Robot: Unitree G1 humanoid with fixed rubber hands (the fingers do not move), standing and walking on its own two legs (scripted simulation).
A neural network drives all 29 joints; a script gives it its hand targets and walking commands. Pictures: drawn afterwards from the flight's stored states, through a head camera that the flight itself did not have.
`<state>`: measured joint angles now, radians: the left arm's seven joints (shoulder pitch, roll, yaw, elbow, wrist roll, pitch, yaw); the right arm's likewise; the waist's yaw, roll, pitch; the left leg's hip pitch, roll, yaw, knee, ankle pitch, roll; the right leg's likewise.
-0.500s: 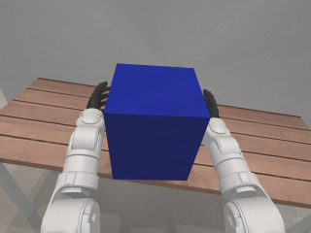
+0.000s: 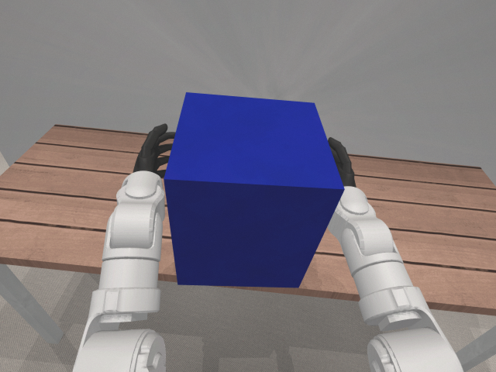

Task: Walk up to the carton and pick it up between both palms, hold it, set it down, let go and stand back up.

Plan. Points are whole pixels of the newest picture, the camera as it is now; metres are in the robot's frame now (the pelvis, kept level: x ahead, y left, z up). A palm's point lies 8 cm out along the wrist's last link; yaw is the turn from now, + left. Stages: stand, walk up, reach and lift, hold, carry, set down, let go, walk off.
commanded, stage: reach and lift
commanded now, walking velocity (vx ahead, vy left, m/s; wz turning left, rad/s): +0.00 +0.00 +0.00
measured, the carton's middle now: (245, 195) +0.38 -0.01 +0.12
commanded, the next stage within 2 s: hold in 0.36 s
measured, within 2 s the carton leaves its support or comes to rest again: neither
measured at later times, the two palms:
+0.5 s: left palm (139, 164) +0.37 +0.15 +0.19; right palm (337, 171) +0.37 -0.15 +0.19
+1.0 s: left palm (135, 165) +0.35 +0.15 +0.20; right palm (342, 174) +0.35 -0.15 +0.19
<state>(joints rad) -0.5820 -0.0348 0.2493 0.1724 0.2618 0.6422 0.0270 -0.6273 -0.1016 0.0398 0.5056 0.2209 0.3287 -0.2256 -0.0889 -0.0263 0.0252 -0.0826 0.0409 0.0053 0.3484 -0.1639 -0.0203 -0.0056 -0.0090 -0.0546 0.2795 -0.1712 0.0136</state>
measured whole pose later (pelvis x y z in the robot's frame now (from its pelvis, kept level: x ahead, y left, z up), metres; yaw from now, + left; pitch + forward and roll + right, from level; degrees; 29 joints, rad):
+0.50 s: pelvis +0.00 +0.00 +0.00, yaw +1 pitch -6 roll -1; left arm -0.62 0.01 0.26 0.21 0.26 0.65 0.00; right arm -0.69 -0.10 0.04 0.55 0.25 0.34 -0.25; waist -0.09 -0.05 -0.01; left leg -0.08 0.04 -0.01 0.35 -0.17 -0.02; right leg 0.01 -0.01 -0.07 0.27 -0.17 0.01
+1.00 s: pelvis -0.01 +0.00 +0.00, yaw +0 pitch -7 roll -1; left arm -0.65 -0.02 0.28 0.16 0.29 0.75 0.00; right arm -0.70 -0.09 0.01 0.52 0.23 0.42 -0.23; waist -0.08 -0.04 -0.01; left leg -0.07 0.04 0.00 0.34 -0.14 -0.02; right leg -0.01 -0.01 -0.06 0.29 -0.17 0.01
